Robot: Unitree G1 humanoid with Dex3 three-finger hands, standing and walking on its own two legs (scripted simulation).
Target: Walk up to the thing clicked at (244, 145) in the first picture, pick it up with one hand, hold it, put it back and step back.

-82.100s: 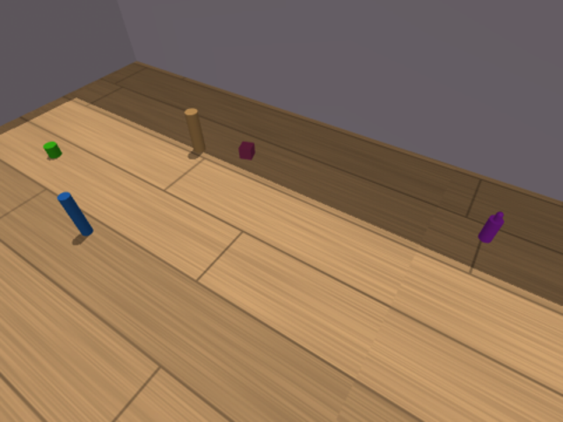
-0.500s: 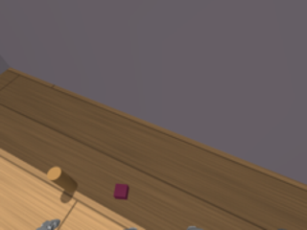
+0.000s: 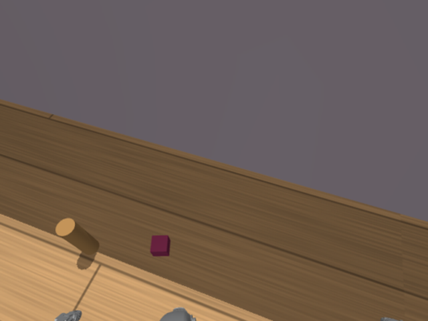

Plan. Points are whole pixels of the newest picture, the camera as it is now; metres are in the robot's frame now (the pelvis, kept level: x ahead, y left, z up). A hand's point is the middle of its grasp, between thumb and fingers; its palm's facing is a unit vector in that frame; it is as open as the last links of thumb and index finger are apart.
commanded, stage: step back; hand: left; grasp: from above
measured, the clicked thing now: (160, 245) +0.49 +0.26 -0.72
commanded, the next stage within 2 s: none
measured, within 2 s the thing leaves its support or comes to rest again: neither
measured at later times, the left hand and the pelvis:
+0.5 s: hand out of the picture -0.04 +0.26 -0.14, palm faces +0.06 -0.93 -0.36, open 7.4 cm; pelvis -0.14 -0.01 +0.01, yaw +3 degrees
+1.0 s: hand out of the picture -0.21 +0.22 -0.13, palm faces +0.09 -0.90 -0.43, open 7.4 cm; pelvis -0.31 -0.06 +0.00, yaw +7 degrees
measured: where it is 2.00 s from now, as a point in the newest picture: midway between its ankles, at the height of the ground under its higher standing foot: outside the picture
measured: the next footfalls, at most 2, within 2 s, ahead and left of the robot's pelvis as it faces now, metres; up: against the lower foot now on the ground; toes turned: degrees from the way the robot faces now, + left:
left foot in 0.30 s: -0.06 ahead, +0.11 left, +0.00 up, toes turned +2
right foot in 0.68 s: -0.20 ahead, -0.18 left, +0.00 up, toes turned +4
